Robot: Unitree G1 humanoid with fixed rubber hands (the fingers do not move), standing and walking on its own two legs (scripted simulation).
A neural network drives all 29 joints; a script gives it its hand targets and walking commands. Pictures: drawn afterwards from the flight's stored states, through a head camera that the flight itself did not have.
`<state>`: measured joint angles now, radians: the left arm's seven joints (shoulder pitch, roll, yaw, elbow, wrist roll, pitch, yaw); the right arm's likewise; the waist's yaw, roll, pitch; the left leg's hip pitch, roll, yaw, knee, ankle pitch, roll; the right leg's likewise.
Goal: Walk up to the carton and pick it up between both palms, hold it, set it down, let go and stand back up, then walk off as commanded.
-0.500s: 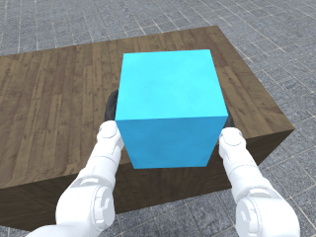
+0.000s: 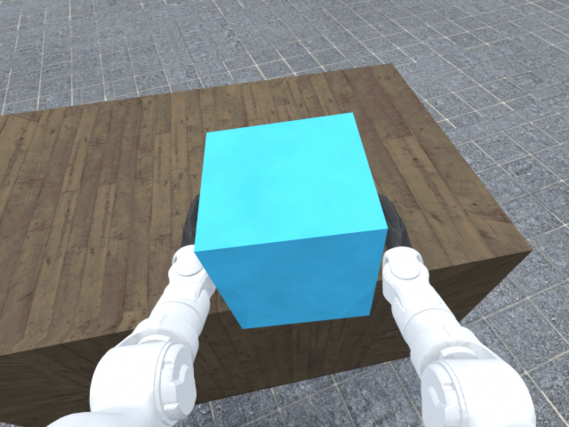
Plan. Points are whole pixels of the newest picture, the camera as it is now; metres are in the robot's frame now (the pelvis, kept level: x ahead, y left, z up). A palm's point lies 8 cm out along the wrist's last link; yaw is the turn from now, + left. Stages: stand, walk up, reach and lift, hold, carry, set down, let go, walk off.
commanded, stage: reach and lift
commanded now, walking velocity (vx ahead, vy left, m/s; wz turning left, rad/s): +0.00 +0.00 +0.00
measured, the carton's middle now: (293, 229) +0.40 +0.05 +0.03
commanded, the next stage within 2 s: none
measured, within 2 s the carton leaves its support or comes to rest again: neither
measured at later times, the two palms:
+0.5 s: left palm (191, 230) +0.36 +0.19 +0.06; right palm (401, 241) +0.38 -0.11 +0.05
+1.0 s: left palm (187, 204) +0.37 +0.19 +0.11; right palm (407, 223) +0.39 -0.11 +0.08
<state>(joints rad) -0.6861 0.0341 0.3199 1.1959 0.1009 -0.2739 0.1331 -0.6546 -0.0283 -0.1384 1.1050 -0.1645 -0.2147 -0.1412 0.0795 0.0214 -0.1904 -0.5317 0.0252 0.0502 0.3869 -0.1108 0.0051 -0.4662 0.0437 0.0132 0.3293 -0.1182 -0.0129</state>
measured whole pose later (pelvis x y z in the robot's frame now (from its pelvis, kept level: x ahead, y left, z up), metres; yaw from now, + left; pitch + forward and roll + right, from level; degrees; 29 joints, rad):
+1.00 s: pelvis -0.01 +0.00 +0.00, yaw +1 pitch +12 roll -2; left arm -0.69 0.06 0.13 0.90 0.04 -0.02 0.16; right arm -0.59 -0.06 -0.04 0.83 0.11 -0.04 -0.18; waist 0.08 0.03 -0.24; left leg -0.49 0.03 0.03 0.39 -0.10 0.01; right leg -0.41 0.05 -0.01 0.31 -0.11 -0.01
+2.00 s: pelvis -0.01 -0.01 +0.01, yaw +3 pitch +3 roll -2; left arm -0.74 0.08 0.15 0.29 0.14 0.60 0.08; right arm -0.59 -0.07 -0.03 0.38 0.17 0.39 -0.25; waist 0.00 -0.03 -0.16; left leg -0.32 0.02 0.00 0.37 -0.11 0.01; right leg -0.22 0.05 -0.03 0.26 -0.11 -0.01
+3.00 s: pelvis -0.01 -0.01 +0.01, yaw +3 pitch +2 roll -2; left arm -0.79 0.05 0.21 0.24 0.23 0.79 0.05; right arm -0.70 -0.07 -0.07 0.46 0.20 0.52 -0.20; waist -0.01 -0.02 -0.18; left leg -0.30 0.02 -0.01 0.37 -0.11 0.01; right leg -0.20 0.05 -0.04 0.27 -0.12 -0.01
